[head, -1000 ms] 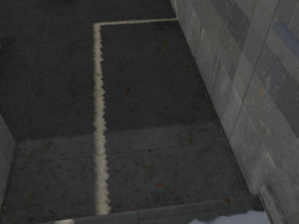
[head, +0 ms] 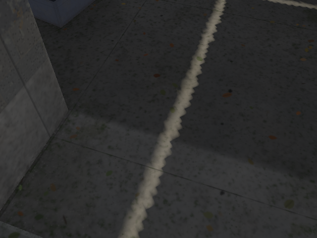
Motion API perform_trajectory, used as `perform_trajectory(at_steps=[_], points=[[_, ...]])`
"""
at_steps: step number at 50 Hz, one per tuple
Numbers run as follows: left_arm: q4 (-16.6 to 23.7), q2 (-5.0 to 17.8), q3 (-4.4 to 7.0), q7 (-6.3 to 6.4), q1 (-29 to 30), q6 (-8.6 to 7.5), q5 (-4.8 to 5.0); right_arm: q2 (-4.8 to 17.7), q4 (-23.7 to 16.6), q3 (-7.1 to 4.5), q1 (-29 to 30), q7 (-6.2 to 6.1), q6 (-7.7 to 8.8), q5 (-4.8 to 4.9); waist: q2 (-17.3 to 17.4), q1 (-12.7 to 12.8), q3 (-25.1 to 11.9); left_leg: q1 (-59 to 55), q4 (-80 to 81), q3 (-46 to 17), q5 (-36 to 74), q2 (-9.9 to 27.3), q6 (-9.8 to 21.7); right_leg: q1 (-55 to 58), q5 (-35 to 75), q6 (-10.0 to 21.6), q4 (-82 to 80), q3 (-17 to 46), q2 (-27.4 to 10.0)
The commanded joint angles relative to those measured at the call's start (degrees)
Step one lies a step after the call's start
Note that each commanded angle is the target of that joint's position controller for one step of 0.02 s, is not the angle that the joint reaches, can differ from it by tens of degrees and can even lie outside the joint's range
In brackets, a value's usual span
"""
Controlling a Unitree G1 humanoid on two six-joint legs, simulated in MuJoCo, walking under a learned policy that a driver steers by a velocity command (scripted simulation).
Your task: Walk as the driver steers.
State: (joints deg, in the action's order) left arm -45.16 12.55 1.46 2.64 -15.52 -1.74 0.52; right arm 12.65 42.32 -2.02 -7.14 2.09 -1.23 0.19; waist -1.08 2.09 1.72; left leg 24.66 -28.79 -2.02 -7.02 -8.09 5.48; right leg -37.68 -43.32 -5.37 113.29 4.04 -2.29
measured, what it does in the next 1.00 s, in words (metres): walks ahead, turning left: right foot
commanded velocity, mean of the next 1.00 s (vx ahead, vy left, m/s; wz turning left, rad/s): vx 0.16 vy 0.00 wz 0.59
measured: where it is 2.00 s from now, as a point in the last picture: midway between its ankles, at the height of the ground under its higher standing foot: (151, 230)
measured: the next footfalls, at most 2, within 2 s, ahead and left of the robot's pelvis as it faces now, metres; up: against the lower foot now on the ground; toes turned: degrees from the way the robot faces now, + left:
right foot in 0.46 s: +0.11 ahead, -0.19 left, +0.00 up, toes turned +23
left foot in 1.06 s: +0.20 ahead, +0.14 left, +0.00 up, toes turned +39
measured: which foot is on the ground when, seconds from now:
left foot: down 0.00-0.46, up 0.48-1.00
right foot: up 0.00-0.44, down 0.46-1.00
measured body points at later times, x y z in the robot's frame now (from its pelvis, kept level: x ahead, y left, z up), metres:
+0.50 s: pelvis +0.06 -0.10 -0.01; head +0.07 -0.10 +0.44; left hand +0.16 +0.19 -0.08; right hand +0.30 -0.29 -0.10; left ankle +0.07 +0.06 -0.71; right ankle +0.07 -0.20 -0.73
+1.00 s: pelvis +0.14 -0.06 +0.00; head +0.17 -0.04 +0.45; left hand -0.03 +0.16 -0.12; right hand +0.44 -0.12 -0.09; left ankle +0.16 +0.14 -0.70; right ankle +0.07 -0.20 -0.73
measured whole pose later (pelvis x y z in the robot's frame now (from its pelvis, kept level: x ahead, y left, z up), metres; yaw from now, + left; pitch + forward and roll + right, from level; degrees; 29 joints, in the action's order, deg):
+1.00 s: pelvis +0.14 -0.06 +0.00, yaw +37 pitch +3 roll -1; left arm -50.4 14.9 2.7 -0.4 -21.1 -1.6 0.7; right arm 13.8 34.4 -3.6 -7.6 2.4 -1.1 1.8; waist 2.3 5.8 1.1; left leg 34.2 -38.5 -4.2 -5.3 2.8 2.3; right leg 1.5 -22.3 1.3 18.3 -13.5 0.6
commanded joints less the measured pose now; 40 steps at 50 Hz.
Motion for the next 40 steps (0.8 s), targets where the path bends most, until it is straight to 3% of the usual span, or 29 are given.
perform_trajectory(at_steps=[1,3,4,5,6,7,8,10,11,12,14,15,16,17,19,21,22,23,24,25,26,27,28,30,32,34,35,36,40], points=[[6.41,7.02,1.52,2.97,-2.36,2.54,-0.66,9.37,-6.26,-1.64,0.24,-0.95,0.19,0.97,-7.30,1.75,-12.38,-14.74,5.32,-28.04,24.82,27.20,14.56,-14.13,17.02,-0.26,-7.40,2.38,-1.78],[8.04,7.38,2.61,4.33,0.56,3.17,-1.01,11.23,-6.06,-1.39,-1.17,-1.66,1.10,-0.63,-1.49,0.85,-5.22,-1.32,5.40,-20.99,26.62,18.30,10.42,-10.35,26.19,0.09,-13.54,0.85,1.38],[10.69,5.12,2.20,4.59,3.92,2.79,-2.26,10.83,-5.30,-1.04,-1.98,-2.99,1.02,-0.54,1.99,0.36,-4.93,-0.74,4.78,-18.91,25.30,14.40,9.62,-9.32,30.21,-0.45,-22.42,0.18,2.47],[12.85,4.29,2.41,4.40,6.69,2.19,-2.64,9.53,-4.50,-0.64,-3.75,-4.20,0.67,0.39,2.36,0.32,-6.44,-1.89,3.80,-18.25,26.88,12.30,8.96,-6.72,33.54,-0.76,-33.21,0.47,2.87],[14.52,2.41,1.93,3.94,8.43,1.76,-3.57,9.01,-3.49,-0.45,-5.77,-5.50,-0.17,0.88,5.55,-0.05,-9.98,-5.71,2.63,-17.82,31.85,11.25,8.83,-4.27,34.29,-1.32,-39.92,-0.63,4.47],[15.33,1.05,1.59,3.23,8.86,1.63,-3.60,9.05,-3.91,-0.33,-5.05,-6.41,-1.21,0.30,8.14,-0.04,-13.52,-9.84,1.36,-19.64,35.30,12.30,9.41,-3.56,34.77,-2.18,-39.31,-0.18,4.81],[15.29,2.39,1.75,2.44,7.88,1.67,-3.01,10.48,-5.34,-0.37,-2.82,-6.97,-1.88,-0.28,7.87,0.82,-16.31,-11.71,-0.77,-20.70,35.87,13.32,9.48,-2.46,38.75,-3.09,-36.11,0.15,4.72],[15.06,3.78,2.01,1.65,7.94,2.62,-1.83,11.66,-7.59,-0.08,-0.68,-6.97,-1.97,-1.06,7.38,0.12,-15.60,-11.50,-1.48,-27.91,31.18,17.28,11.32,-4.92,38.80,-3.08,-25.37,2.40,4.76],[16.55,2.52,1.60,1.55,9.65,3.81,-1.85,10.41,-7.35,0.02,-2.61,-6.63,-2.39,0.52,6.23,0.06,-11.76,-11.82,-0.98,-29.00,23.29,16.03,11.06,-8.77,32.96,-2.78,-30.97,2.71,4.71],[17.19,2.42,1.51,1.52,11.59,4.52,-1.52,9.76,-7.90,0.09,-3.56,-6.44,-2.61,1.32,6.85,-0.31,-8.48,-10.00,-1.58,-30.82,21.71,15.10,11.18,-7.82,30.74,-2.51,-32.75,2.85,5.12],[17.78,1.70,0.85,1.19,14.06,4.36,-2.15,9.10,-8.38,-0.34,-5.65,-7.14,-3.01,0.87,9.99,-1.77,-8.29,-13.02,-1.94,-31.52,20.78,14.04,10.35,-6.76,27.78,-1.59,-36.24,2.34,5.83],[18.45,1.90,0.73,0.59,15.96,4.04,-1.67,9.75,-8.89,-0.88,-5.37,-7.50,-2.93,0.28,10.30,-1.89,-7.63,-12.33,-1.69,-32.05,20.07,13.86,9.72,-4.93,27.33,-1.32,-38.93,2.28,5.75],[19.61,0.63,0.07,0.06,17.76,3.82,-0.92,10.03,-8.65,-1.45,-6.26,-7.68,-3.29,0.78,13.22,-2.91,-6.65,-15.28,0.12,-33.19,18.48,14.10,9.24,-5.19,21.62,-0.38,-46.33,3.14,5.45],[19.27,0.99,-0.22,-0.84,17.85,3.16,-0.44,10.05,-8.86,-1.97,-6.92,-8.24,-4.12,0.84,13.17,-3.43,-7.33,-15.29,-0.44,-32.20,17.00,13.54,8.53,-1.38,21.35,0.03,-51.70,2.54,5.52],[18.45,2.07,0.54,-2.05,14.70,2.61,0.01,11.26,-9.40,-2.72,-7.00,-8.12,-4.76,1.27,14.47,-2.43,-8.23,-12.70,1.67,-32.86,17.41,11.91,7.29,9.97,18.59,0.28,-63.21,1.17,6.48],[16.17,3.06,1.40,-2.63,10.10,2.90,0.63,11.89,-10.96,-3.11,-3.00,-7.18,-4.27,1.75,11.77,0.31,-8.06,-8.48,1.57,-34.45,16.58,11.03,5.65,21.72,24.39,1.86,-76.08,1.21,5.37],[15.15,2.63,1.83,-2.76,6.71,3.35,0.08,11.15,-11.57,-2.92,-1.13,-6.09,-3.74,2.93,9.75,2.48,-7.66,-3.90,0.49,-31.96,12.31,9.43,3.83,29.14,29.60,3.62,-84.28,-1.96,5.46],[12.71,4.23,2.61,-3.05,3.25,3.64,-0.46,7.03,-11.67,-2.14,-3.10,-5.33,-3.31,2.57,0.93,1.56,-8.93,5.03,-10.07,-26.09,-3.90,3.03,0.72,40.31,35.63,5.87,-87.06,1.62,1.68],[11.67,9.69,3.86,-3.50,-3.39,4.57,-1.96,3.02,-13.02,-0.88,-4.41,-4.72,-2.35,2.58,-14.15,1.71,-12.84,23.33,-27.15,-20.66,-34.32,-8.41,-3.43,52.57,60.73,15.18,-82.67,17.45,-14.24],[11.11,12.97,5.18,-3.64,-6.05,3.77,-3.30,10.31,-14.02,-3.51,-2.00,-4.38,-0.17,2.81,-14.53,3.48,-12.37,33.73,-38.00,-22.03,-36.76,-6.98,-7.43,48.95,58.14,22.51,-89.03,32.16,-22.46],[11.12,11.56,4.84,-3.43,-2.81,3.19,-3.40,13.27,-14.43,-4.71,1.25,-5.04,-0.02,2.23,-12.25,1.72,-4.71,37.52,-44.79,-17.66,-29.72,-2.37,-7.87,43.26,43.38,22.19,-92.49,29.37,-21.22],[11.18,9.00,4.08,-2.77,-0.01,3.53,-2.92,14.71,-12.97,-5.28,1.08,-5.81,-0.99,1.75,-10.06,0.51,-1.31,36.37,-45.51,-13.93,-22.40,0.78,-7.53,37.91,29.59,18.35,-94.92,22.26,-16.08],[11.36,7.11,3.33,-1.60,2.33,3.59,-1.92,14.14,-11.83,-5.14,0.71,-5.95,-2.20,0.80,-8.84,0.04,-0.56,34.51,-46.54,-12.41,-15.25,1.85,-7.01,34.19,20.22,15.38,-96.91,18.07,-12.07],[10.32,6.56,2.42,-0.66,4.35,2.98,-1.65,11.12,-11.20,-4.48,-1.56,-5.18,-2.97,1.66,-7.30,-2.74,1.86,28.47,-47.81,-10.23,-4.63,3.82,-6.09,25.55,17.40,13.64,-100.29,13.25,-8.96],[8.99,7.02,2.70,-0.96,2.79,1.52,-0.83,10.21,-9.74,-5.05,-3.55,-4.75,-2.93,2.43,-3.42,-3.19,1.71,24.71,-42.45,-9.30,1.45,5.64,-5.75,23.95,18.46,13.60,-102.62,9.93,-8.59],[7.30,8.94,3.46,-0.53,-0.03,0.41,-0.65,9.23,-9.67,-5.11,-3.80,-4.56,-2.47,2.03,-4.67,-1.90,1.97,25.46,-37.99,-9.20,4.70,6.86,-6.46,27.59,18.54,12.94,-104.20,8.38,-9.13],[6.57,9.50,3.82,-1.01,-0.43,-0.01,-0.75,8.78,-9.45,-5.00,-3.30,-4.27,-1.95,1.67,-4.20,-1.05,2.06,26.03,-35.01,-9.80,5.46,7.41,-6.67,29.74,21.75,13.20,-104.34,6.91,-9.82],[5.07,9.65,4.15,-1.42,-2.17,0.00,-1.00,8.16,-9.64,-4.81,-2.24,-4.12,-1.62,2.80,-3.63,-0.10,3.06,26.94,-31.37,-10.49,5.31,8.55,-6.31,31.89,22.39,12.95,-104.83,5.53,-10.13],[1.52,11.60,4.49,-1.88,-6.19,-0.29,-0.83,6.15,-10.85,-3.69,2.19,-2.93,-0.85,2.80,-2.75,2.74,2.95,24.55,-22.71,-8.16,6.70,9.81,-5.47,35.82,24.86,12.42,-106.09,1.81,-11.54]])
Keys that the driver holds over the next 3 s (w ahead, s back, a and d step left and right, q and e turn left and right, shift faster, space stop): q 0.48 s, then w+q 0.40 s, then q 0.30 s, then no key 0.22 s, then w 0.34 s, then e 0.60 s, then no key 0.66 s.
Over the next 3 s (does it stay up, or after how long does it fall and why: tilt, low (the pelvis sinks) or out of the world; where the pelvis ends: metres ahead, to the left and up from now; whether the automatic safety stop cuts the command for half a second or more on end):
stays up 0.67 0.01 -0.14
